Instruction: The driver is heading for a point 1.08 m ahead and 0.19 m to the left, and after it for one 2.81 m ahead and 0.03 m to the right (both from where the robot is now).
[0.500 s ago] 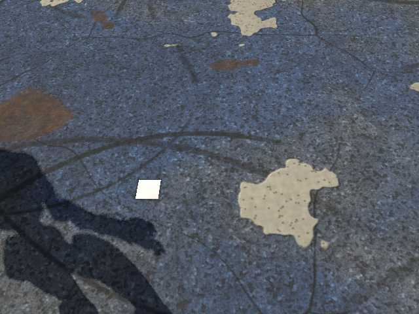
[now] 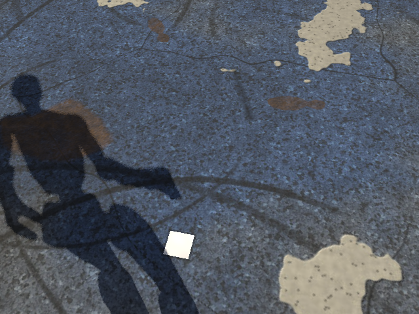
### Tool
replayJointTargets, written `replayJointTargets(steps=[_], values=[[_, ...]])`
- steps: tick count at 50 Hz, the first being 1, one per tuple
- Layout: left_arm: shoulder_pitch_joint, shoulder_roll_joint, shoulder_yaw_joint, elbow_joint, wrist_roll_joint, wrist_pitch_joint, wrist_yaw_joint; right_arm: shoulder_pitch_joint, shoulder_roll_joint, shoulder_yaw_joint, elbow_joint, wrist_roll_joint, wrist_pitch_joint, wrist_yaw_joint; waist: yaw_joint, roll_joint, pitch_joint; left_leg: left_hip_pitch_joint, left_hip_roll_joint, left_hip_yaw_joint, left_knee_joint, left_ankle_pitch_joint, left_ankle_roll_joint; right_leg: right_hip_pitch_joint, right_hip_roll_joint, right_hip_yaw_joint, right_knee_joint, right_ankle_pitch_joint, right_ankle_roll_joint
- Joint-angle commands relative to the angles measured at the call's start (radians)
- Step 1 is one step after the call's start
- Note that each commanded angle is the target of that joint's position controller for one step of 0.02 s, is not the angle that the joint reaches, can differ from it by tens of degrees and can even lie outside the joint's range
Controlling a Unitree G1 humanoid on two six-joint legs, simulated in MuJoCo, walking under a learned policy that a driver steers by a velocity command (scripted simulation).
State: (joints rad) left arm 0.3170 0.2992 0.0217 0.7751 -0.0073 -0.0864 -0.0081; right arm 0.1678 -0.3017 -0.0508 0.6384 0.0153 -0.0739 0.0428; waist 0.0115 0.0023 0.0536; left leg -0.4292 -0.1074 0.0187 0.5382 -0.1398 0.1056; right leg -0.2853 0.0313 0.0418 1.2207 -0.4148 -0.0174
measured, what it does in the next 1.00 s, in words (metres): walks ahead, turning left: right foot, then left foot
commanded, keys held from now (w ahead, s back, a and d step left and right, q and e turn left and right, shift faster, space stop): w+q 0.78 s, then w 0.06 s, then w+e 0.16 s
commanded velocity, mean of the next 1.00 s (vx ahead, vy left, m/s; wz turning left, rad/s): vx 0.50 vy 0.00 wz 0.49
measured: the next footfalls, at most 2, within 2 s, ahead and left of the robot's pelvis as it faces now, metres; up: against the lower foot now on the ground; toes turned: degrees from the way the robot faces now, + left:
right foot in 0.34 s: +0.39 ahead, -0.15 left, +0.00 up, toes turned +16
left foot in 0.88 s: +0.56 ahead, +0.21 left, +0.00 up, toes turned +33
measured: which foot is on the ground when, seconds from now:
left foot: down 0.00-0.34, up 0.36-0.86, down 0.88-1.00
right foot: up 0.00-0.32, down 0.34-0.88, up 0.90-1.00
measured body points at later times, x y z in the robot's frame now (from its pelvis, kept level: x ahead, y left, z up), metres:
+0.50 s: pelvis +0.29 -0.06 +0.01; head +0.31 -0.07 +0.46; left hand +0.34 +0.24 -0.07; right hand +0.47 -0.30 -0.10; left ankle +0.18 +0.06 -0.63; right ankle +0.35 -0.16 -0.72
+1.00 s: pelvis +0.51 +0.09 +0.01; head +0.54 +0.12 +0.45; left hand +0.41 +0.36 -0.12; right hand +0.79 -0.04 -0.08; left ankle +0.52 +0.18 -0.72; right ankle +0.48 -0.10 -0.62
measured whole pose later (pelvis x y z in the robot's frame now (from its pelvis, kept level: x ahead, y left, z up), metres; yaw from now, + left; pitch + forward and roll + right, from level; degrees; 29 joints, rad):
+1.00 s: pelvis +0.51 +0.09 +0.01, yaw +30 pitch +1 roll +0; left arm 0.30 0.31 0.04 0.83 -0.04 -0.08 -0.01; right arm 0.16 -0.27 -0.05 0.63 0.00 -0.05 0.03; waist 0.03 -0.02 0.06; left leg -0.37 -0.04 0.06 0.54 -0.19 0.07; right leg -0.36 -0.07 0.01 1.20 -0.41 -0.01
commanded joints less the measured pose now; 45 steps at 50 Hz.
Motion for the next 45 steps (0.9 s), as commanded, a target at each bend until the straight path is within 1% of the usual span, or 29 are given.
replayJointTargets(steps=[1,2,3,5,7,9,11,13,15,16,17,18,19,20,21,22,23,24,25,27,30,34,38,39,41,42,43,44,45], values=[[-0.084,0.143,0.034,-0.140,0.010,-0.049,-0.004,0.088,-0.119,-0.036,-0.056,-0.011,-0.001,-0.018,-0.025,-0.043,-0.087,0.355,0.297,-0.462,-0.293,0.044,0.208,-0.394,-0.110,0.073,-0.012,0.068,0.009],[-0.058,0.137,0.034,-0.138,0.017,-0.038,-0.002,0.061,-0.117,-0.035,-0.065,-0.016,0.000,-0.021,0.003,-0.008,-0.072,0.274,0.274,-0.437,-0.317,0.089,0.212,-0.347,-0.118,0.066,-0.046,0.079,0.026],[-0.033,0.124,0.030,-0.132,0.023,-0.027,0.002,0.048,-0.119,-0.037,-0.062,-0.013,-0.001,-0.025,0.018,0.015,-0.068,0.218,0.261,-0.403,-0.330,0.137,0.218,-0.322,-0.124,0.050,-0.089,0.087,0.047],[-0.045,0.098,0.020,-0.140,0.031,-0.012,0.011,0.049,-0.137,-0.041,-0.050,-0.008,-0.004,-0.034,0.022,0.033,-0.052,0.112,0.229,-0.320,-0.336,0.201,0.211,-0.283,-0.122,0.018,-0.210,0.142,0.087],[-0.128,0.068,0.007,-0.162,0.032,-0.011,0.013,0.065,-0.158,-0.048,-0.037,-0.002,0.001,-0.045,-0.008,0.047,-0.039,0.051,0.180,-0.258,-0.326,0.160,0.174,-0.235,-0.104,0.004,-0.380,0.300,0.104],[-0.217,0.056,0.002,-0.179,0.025,-0.017,0.009,0.110,-0.167,-0.052,-0.018,0.005,0.010,-0.051,-0.055,0.059,-0.048,0.042,0.158,-0.253,-0.303,0.077,0.136,-0.173,-0.064,-0.002,-0.540,0.455,0.110],[-0.261,0.073,0.009,-0.191,0.008,-0.023,0.003,0.153,-0.175,-0.056,0.000,0.011,0.019,-0.053,-0.076,0.076,-0.063,0.089,0.176,-0.301,-0.271,0.007,0.116,-0.143,-0.040,0.017,-0.620,0.498,0.110],[-0.267,0.104,0.024,-0.196,-0.001,-0.030,-0.001,0.167,-0.164,-0.055,0.006,0.016,0.026,-0.056,-0.068,0.094,-0.072,0.159,0.201,-0.372,-0.210,-0.062,0.096,-0.130,-0.040,0.051,-0.682,0.459,0.094],[-0.229,0.129,0.043,-0.190,-0.006,-0.037,-0.003,0.158,-0.155,-0.054,0.004,0.010,0.032,-0.056,-0.035,0.120,-0.078,0.200,0.222,-0.432,-0.137,-0.083,0.072,-0.076,-0.040,0.054,-0.708,0.368,0.060],[-0.167,0.138,0.055,-0.174,-0.006,-0.041,-0.001,0.152,-0.134,-0.048,0.001,0.007,0.034,-0.055,0.001,0.124,-0.092,0.192,0.204,-0.433,-0.081,-0.086,0.050,0.005,-0.041,0.040,-0.737,0.340,0.034],[-0.075,0.167,0.069,-0.164,0.005,-0.045,0.005,0.161,-0.084,-0.031,-0.005,0.003,0.032,-0.051,0.047,0.096,-0.153,0.148,0.157,-0.391,0.064,-0.107,0.014,0.160,-0.107,0.084,-0.752,0.299,-0.010],[0.058,0.222,0.083,-0.154,0.014,-0.042,0.013,0.208,0.000,-0.004,-0.016,-0.016,0.028,-0.048,0.075,-0.083,-0.288,0.026,0.071,-0.269,0.379,-0.355,-0.035,0.396,-0.306,0.290,-0.767,0.217,-0.071],[0.108,0.290,0.102,-0.116,0.023,-0.027,0.001,0.301,-0.010,0.000,-0.061,0.024,0.018,-0.046,0.016,-0.412,-0.327,-0.307,0.016,-0.176,0.660,-0.490,-0.070,0.560,-0.477,0.798,-0.913,-0.126,-0.217],[0.060,0.191,0.083,-0.142,0.011,-0.026,-0.004,0.267,-0.115,-0.023,-0.027,0.033,0.022,-0.053,0.047,-0.225,-0.224,-0.382,0.085,-0.208,0.772,-0.392,-0.090,0.487,-0.443,0.775,-0.956,-0.278,-0.193],[0.026,0.145,0.070,-0.145,0.008,-0.020,0.001,0.171,-0.150,-0.035,-0.039,0.022,0.029,-0.053,0.065,-0.143,-0.130,-0.395,0.112,-0.180,0.789,-0.297,-0.096,0.398,-0.400,0.588,-0.948,-0.177,-0.154],[-0.014,0.122,0.061,-0.149,0.017,-0.018,0.002,0.133,-0.135,-0.035,-0.042,0.010,0.034,-0.054,0.052,-0.079,-0.092,-0.353,0.143,-0.167,0.764,-0.224,-0.103,0.308,-0.351,0.449,-0.949,-0.005,-0.137],[-0.039,0.099,0.055,-0.139,0.021,-0.015,0.004,0.105,-0.124,-0.038,-0.053,0.004,0.034,-0.051,0.040,-0.085,-0.056,-0.337,0.167,-0.167,0.719,-0.181,-0.107,0.253,-0.313,0.352,-0.963,0.113,-0.137],[-0.048,0.091,0.052,-0.132,0.024,-0.017,0.009,0.106,-0.109,-0.039,-0.057,0.010,0.038,-0.045,0.025,-0.117,-0.045,-0.294,0.190,-0.157,0.692,-0.154,-0.108,0.211,-0.288,0.274,-0.984,0.183,-0.128],[-0.049,0.081,0.052,-0.122,0.021,-0.021,0.010,0.109,-0.093,-0.037,-0.055,0.014,0.042,-0.041,0.021,-0.132,-0.045,-0.278,0.195,-0.141,0.674,-0.141,-0.112,0.199,-0.272,0.219,-1.003,0.227,-0.131],[-0.037,0.092,0.058,-0.099,0.015,-0.027,0.010,0.088,-0.064,-0.031,-0.065,0.011,0.051,-0.038,0.020,-0.116,-0.034,-0.295,0.203,-0.126,0.631,-0.120,-0.119,0.194,-0.277,0.146,-1.030,0.310,-0.149],[-0.026,0.122,0.070,-0.068,0.016,-0.024,0.012,0.031,-0.043,-0.023,-0.085,0.006,0.054,-0.034,0.027,-0.081,-0.021,-0.345,0.211,-0.121,0.509,-0.046,-0.132,0.232,-0.296,0.063,-1.049,0.425,-0.168],[-0.026,0.148,0.075,-0.038,0.010,-0.011,0.017,-0.069,-0.022,-0.012,-0.103,0.008,0.041,-0.010,0.058,-0.070,0.003,-0.296,0.204,-0.064,0.285,0.125,-0.119,0.253,-0.278,-0.071,-1.056,0.486,-0.144],[0.017,0.178,0.083,0.001,-0.006,0.005,0.018,-0.170,-0.018,-0.007,-0.140,0.013,0.036,0.015,0.081,-0.061,0.039,-0.259,0.186,-0.003,0.143,0.121,-0.080,0.322,-0.302,-0.143,-1.038,0.550,-0.122],[0.018,0.187,0.086,0.007,-0.012,0.011,0.018,-0.178,-0.026,-0.010,-0.148,0.013,0.036,0.020,0.073,-0.064,0.038,-0.240,0.174,0.013,0.120,0.087,-0.064,0.345,-0.308,-0.161,-1.014,0.623,-0.114],[0.028,0.213,0.093,0.018,-0.022,0.021,0.020,-0.147,-0.050,-0.024,-0.154,0.005,0.039,0.022,0.032,-0.089,-0.007,-0.118,0.113,0.056,0.092,-0.014,-0.019,0.369,-0.315,-0.189,-0.907,0.946,-0.103],[0.026,0.228,0.097,0.021,-0.026,0.027,0.023,-0.070,-0.080,-0.041,-0.139,0.001,0.041,0.019,-0.021,-0.098,-0.059,-0.003,0.076,0.073,0.072,-0.046,0.009,0.370,-0.310,-0.204,-0.791,1.088,-0.095],[0.025,0.217,0.089,0.027,-0.028,0.030,0.024,0.082,-0.114,-0.065,-0.096,0.002,0.043,0.008,-0.110,-0.070,-0.140,0.237,0.043,0.071,-0.001,0.031,0.046,0.289,-0.286,-0.226,-0.618,1.105,-0.076],[0.032,0.175,0.067,0.017,-0.009,0.022,0.024,0.246,-0.171,-0.089,-0.055,0.002,0.052,-0.013,-0.185,-0.005,-0.230,0.552,0.136,-0.076,0.004,0.064,0.086,0.053,-0.251,-0.225,-0.358,0.821,-0.046],[0.152,0.029,0.018,-0.023,0.018,0.005,0.006,0.235,-0.280,-0.095,-0.054,-0.003,0.045,-0.024,-0.061,0.261,-0.355,0.856,0.448,-0.631,-0.068,-0.068,0.256,-0.349,-0.065,-0.172,0.025,-0.129,0.014]])
Keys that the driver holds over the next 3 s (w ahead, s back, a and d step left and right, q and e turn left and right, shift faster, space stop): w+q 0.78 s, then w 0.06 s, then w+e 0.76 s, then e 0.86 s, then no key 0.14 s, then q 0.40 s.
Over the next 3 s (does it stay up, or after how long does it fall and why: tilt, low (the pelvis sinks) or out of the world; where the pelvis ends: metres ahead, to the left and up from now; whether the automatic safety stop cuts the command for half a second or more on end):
stays up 1.03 0.24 0.01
